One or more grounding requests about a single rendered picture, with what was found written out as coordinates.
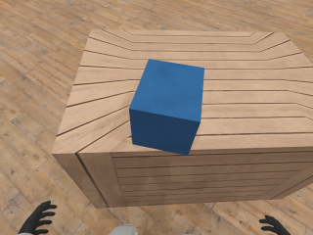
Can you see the carton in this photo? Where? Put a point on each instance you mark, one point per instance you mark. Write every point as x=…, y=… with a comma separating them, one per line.
x=165, y=112

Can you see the pedestal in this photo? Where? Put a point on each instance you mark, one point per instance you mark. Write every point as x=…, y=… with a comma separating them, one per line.
x=254, y=142

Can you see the robot left hand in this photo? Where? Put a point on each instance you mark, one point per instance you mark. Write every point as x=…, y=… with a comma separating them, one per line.
x=34, y=220

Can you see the robot right hand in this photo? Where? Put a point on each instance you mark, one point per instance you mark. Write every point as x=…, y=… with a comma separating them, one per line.
x=278, y=227

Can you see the left robot thigh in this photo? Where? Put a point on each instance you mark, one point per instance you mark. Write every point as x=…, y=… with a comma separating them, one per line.
x=124, y=230

